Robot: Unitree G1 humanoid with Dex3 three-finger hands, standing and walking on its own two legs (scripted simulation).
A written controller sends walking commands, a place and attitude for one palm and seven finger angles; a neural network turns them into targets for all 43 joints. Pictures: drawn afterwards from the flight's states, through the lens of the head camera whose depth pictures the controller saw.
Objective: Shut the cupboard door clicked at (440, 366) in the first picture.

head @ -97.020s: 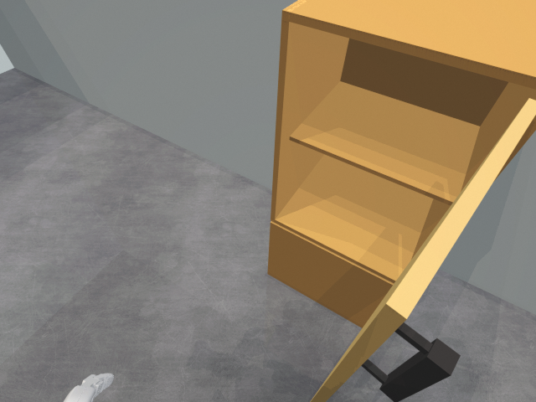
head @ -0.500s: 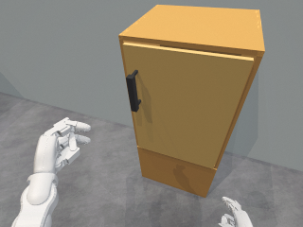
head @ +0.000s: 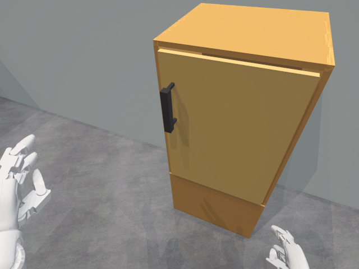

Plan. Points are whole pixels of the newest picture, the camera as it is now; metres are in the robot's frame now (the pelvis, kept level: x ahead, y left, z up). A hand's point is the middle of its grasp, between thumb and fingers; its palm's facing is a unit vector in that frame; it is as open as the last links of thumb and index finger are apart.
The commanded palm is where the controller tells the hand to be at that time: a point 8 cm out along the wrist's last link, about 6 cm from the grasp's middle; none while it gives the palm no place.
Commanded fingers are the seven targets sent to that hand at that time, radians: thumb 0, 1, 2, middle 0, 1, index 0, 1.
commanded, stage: draw the hand back to the body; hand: left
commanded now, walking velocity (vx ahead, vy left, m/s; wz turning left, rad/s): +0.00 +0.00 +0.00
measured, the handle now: (170, 108) +0.57 +0.12 +0.05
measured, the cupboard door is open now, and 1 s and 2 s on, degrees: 0 0 0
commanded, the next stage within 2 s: step back with the hand held close in 0.14 s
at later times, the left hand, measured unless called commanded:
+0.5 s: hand (57, 189) +0.20 +0.25 +0.15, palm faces +0.38 -0.80 -0.47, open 7.4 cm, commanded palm +0.14 +0.29 +0.17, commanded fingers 0.00 0.90 0.90 -0.20 -0.30 -0.20 -0.30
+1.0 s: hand (13, 231) +0.12 +0.28 +0.15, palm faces +0.45 -0.77 -0.46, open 7.4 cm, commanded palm +0.06 +0.31 +0.17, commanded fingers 0.00 0.90 0.90 -0.20 -0.30 -0.20 -0.30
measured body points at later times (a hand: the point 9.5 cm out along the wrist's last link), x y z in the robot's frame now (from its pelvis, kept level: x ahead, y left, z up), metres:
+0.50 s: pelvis +0.00 +0.00 -0.01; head +0.00 -0.03 +0.44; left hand +0.17 +0.29 +0.17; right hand +0.17 -0.25 -0.10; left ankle -0.01 +0.09 -0.74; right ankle +0.00 -0.12 -0.74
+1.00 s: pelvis -0.08 +0.01 -0.03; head -0.08 +0.02 +0.42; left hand +0.09 +0.32 +0.17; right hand +0.08 -0.23 -0.10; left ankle -0.01 +0.09 -0.74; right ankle +0.00 -0.12 -0.74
